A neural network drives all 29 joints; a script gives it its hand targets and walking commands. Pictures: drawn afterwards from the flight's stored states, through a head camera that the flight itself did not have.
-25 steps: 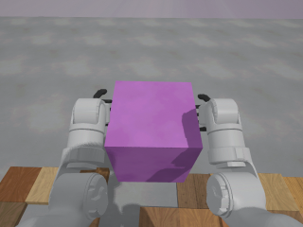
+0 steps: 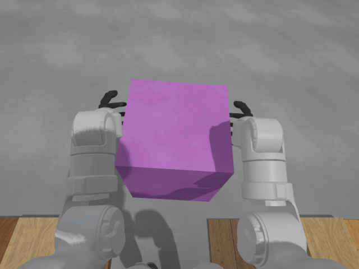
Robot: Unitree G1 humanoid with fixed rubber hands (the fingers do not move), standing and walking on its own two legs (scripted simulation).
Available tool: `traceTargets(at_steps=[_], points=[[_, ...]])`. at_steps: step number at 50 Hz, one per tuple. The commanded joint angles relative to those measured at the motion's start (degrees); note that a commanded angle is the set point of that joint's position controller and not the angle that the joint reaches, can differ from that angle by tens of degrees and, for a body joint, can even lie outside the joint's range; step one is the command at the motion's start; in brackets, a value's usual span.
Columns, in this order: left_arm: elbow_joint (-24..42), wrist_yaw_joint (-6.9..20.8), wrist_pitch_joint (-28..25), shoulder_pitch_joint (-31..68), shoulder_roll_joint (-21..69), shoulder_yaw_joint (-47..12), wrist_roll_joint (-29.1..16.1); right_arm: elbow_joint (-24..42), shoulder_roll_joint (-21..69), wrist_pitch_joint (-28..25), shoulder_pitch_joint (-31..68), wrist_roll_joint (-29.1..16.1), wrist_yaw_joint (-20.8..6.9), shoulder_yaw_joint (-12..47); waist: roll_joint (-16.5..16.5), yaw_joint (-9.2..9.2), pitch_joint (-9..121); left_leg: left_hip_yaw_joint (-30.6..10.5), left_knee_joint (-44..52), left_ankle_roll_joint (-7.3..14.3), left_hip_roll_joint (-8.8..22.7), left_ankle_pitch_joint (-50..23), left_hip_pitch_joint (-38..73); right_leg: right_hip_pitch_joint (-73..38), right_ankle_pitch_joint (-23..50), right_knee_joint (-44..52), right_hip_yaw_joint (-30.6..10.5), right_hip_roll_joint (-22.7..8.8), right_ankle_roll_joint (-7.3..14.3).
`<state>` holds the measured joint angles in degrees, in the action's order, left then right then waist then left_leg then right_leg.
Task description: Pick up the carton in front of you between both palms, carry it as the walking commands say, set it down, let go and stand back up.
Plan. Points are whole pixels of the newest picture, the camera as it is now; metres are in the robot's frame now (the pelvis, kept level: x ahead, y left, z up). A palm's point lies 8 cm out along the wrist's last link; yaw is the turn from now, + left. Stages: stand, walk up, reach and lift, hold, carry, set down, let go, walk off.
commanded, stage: carry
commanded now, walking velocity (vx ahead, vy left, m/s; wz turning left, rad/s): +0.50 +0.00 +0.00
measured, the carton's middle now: (174, 147) +0.40 +0.00 +0.00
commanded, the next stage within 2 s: none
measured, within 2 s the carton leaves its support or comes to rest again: neither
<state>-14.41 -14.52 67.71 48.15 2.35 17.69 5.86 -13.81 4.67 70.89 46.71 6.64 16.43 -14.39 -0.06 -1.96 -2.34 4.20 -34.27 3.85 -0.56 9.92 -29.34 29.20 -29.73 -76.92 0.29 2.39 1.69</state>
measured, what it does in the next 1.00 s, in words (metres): walks ahead: right foot, then left foot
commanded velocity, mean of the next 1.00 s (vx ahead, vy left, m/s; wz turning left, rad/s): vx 0.50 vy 0.00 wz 0.00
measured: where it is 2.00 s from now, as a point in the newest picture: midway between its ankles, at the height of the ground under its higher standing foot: (166, 119)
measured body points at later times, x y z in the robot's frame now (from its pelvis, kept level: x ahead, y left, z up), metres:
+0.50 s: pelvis +0.28 +0.00 +0.03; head +0.30 +0.00 +0.48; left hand +0.63 +0.18 +0.14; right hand +0.66 -0.11 +0.13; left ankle +0.38 +0.10 -0.69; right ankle +0.19 -0.12 -0.70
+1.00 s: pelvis +0.57 +0.00 +0.00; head +0.55 +0.00 +0.45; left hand +0.88 +0.14 +0.10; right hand +0.87 -0.15 +0.10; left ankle +0.42 +0.09 -0.72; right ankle +0.68 -0.09 -0.73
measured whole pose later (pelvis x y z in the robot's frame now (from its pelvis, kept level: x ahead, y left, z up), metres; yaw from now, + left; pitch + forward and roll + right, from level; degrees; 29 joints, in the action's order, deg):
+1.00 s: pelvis +0.57 +0.00 +0.00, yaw +1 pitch +3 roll +0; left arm 7.5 -12.6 68.8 20.1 10.2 8.7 9.3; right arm 8.2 9.8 72.7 19.2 7.1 15.5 -8.3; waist 0.6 -1.5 7.7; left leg 7.5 -26.5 0.0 1.8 26.2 -1.9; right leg 25.2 -3.9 -24.6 10.9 -1.5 2.4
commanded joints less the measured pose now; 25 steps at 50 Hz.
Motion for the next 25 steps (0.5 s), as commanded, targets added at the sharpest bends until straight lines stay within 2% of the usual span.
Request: traceTargets(at_steps=[1, 3, 6, 8, 10, 11, 12, 13, 14, 15, 16, 17, 18, 20, 22, 24, 25], points=[[1.5, 21.4, 2.1, 40.5, 68.4, -32.4, -26.3, 11.4, 63.6, -2.5, 51.8, -30.5, -23.2, 31.2, 4.6, -1.44, 36.8, -24.5, 7.9, 10.6, 16.1, -14.3, 41.6, 16.4, 0.9, 6.6, -2.2, -3.0, 0.1], [3.5, 20.5, 1.9, 41.3, 68.1, -32.4, -26.1, 12.2, 64.1, -2.0, 53.8, -31.3, -23.4, 31.5, 5.6, -0.97, 35.5, -19.7, 10.3, 10.1, 15.8, -13.1, 35.1, 10.2, -2.7, 18.9, 0.4, -2.5, -0.8], [5.2, 19.6, 2.3, 42.4, 67.1, -33.6, -26.1, 10.4, 64.1, -0.7, 51.9, -30.8, -23.4, 31.3, 10.5, 0.09, 36.1, -12.3, 9.4, 7.5, 13.9, -18.6, 29.0, -0.2, 10.7, 30.9, 4.1, -1.8, -0.9], [2.8, 19.7, 2.6, 40.2, 66.8, -33.4, -26.0, 6.5, 63.7, 0.0, 48.0, -29.6, -23.4, 30.3, 10.0, 0.17, 35.4, -8.3, 6.2, 5.6, 11.8, -20.4, 28.0, -4.5, 18.0, 39.4, 5.7, -0.5, -0.9], [-1.1, 20.6, 2.7, 37.4, 67.2, -32.3, -25.4, 1.8, 63.3, 0.1, 44.2, -28.2, -23.6, 28.9, 6.5, 1.89, 35.4, -3.4, -1.1, 2.7, 8.9, -20.8, 23.3, -15.9, 25.2, 49.9, 7.8, 1.0, 0.0], [-3.6, 21.0, 1.9, 34.7, 66.7, -31.3, -23.7, 0.9, 63.4, 0.0, 46.0, -28.0, -24.1, 27.9, -0.5, 3.52, 36.8, -1.2, -8.6, -0.8, 5.8, -22.1, 13.5, -28.3, 25.0, 47.9, -2.5, -4.6, 4.8], [-5.5, 21.3, 1.2, 31.9, 66.0, -30.0, -22.8, -0.3, 63.7, -0.3, 46.1, -28.1, -24.8, 27.5, -9.1, 5.62, 38.5, 0.2, -18.0, -3.1, 2.6, -13.6, 3.2, -36.9, 30.7, 47.3, -14.3, -12.2, 9.4], [-6.2, 21.7, 1.0, 31.3, 65.8, -29.3, -22.6, -1.2, 64.3, -0.7, 45.7, -27.9, -25.2, 27.9, -14.9, 6.45, 35.8, -0.8, -25.1, -3.4, -1.7, 12.8, -9.4, -42.6, 42.3, 50.3, -23.9, -18.0, 13.2], [-5.8, 22.1, 0.8, 33.1, 66.6, -28.7, -22.8, -1.1, 65.8, -1.2, 45.9, -28.0, -25.4, 28.3, -11.1, 7.27, 33.8, -2.6, -30.5, -2.8, -1.9, 22.1, -15.1, -44.8, 47.7, 50.1, -27.2, -21.2, 15.3], [-4.5, 22.4, 0.6, 35.3, 67.3, -28.6, -23.7, -0.5, 66.6, -1.5, 46.2, -28.3, -25.6, 27.8, -7.3, 7.91, 32.0, -4.3, -30.5, -2.3, 0.3, 22.1, -20.1, -46.7, 49.9, 48.5, -27.3, -22.0, 15.6], [-2.9, 22.5, 0.6, 36.9, 67.8, -29.0, -24.5, -0.4, 66.8, -1.6, 46.0, -28.4, -25.6, 27.3, -5.3, 8.05, 29.7, -4.9, -27.7, -1.9, 2.2, 20.4, -22.1, -45.4, 48.7, 49.0, -25.1, -21.2, 14.1], [-1.5, 22.5, 0.8, 37.7, 68.4, -29.5, -25.5, -0.1, 66.8, -1.7, 44.9, -28.2, -25.3, 26.6, -5.5, 7.51, 28.5, -4.7, -22.9, -2.3, 3.0, 18.2, -21.7, -44.3, 47.9, 50.1, -22.0, -20.0, 12.1], [-0.3, 22.6, 1.1, 37.7, 69.1, -29.9, -26.3, 0.5, 65.9, -1.6, 43.6, -27.8, -24.8, 25.8, -6.3, 7.07, 28.8, -4.3, -17.9, -3.3, 3.1, 15.6, -19.1, -42.8, 47.7, 51.2, -19.6, -19.3, 11.1], [1.7, 23.1, 2.1, 37.0, 70.4, -30.3, -27.3, 3.3, 65.5, -1.4, 41.5, -26.6, -23.7, 25.4, -7.4, 6.97, 29.2, -2.5, -9.0, -4.6, 1.7, 7.5, -11.2, -38.5, 51.6, 52.2, -13.8, -17.6, 9.8], [3.4, 23.7, 3.3, 34.4, 71.5, -30.6, -27.5, 7.2, 64.5, -1.1, 39.6, -25.0, -22.7, 25.5, -8.2, 6.00, 29.3, 0.1, -0.8, -4.8, -0.1, -1.2, -3.1, -34.6, 54.3, 51.9, -7.0, -14.6, 7.2], [3.3, 24.1, 4.5, 29.1, 71.7, -30.8, -26.5, 9.5, 63.5, -0.6, 35.6, -23.0, -22.1, 26.0, -7.6, 4.96, 29.4, 2.4, 9.6, -4.7, -1.7, -11.5, 7.8, -29.7, 50.6, 50.1, -1.4, -12.0, 4.4], [3.1, 24.2, 4.8, 26.1, 71.9, -31.4, -26.1, 10.1, 63.2, -0.4, 32.8, -21.9, -22.1, 26.5, -5.9, 3.30, 30.6, 4.4, 15.1, -4.2, -1.9, -18.6, 17.5, -25.7, 48.5, 46.4, 1.6, -10.8, 2.7]])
